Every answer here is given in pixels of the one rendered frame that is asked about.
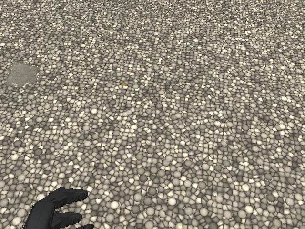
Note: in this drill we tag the left robot hand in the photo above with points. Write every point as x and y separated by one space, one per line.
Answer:
43 215

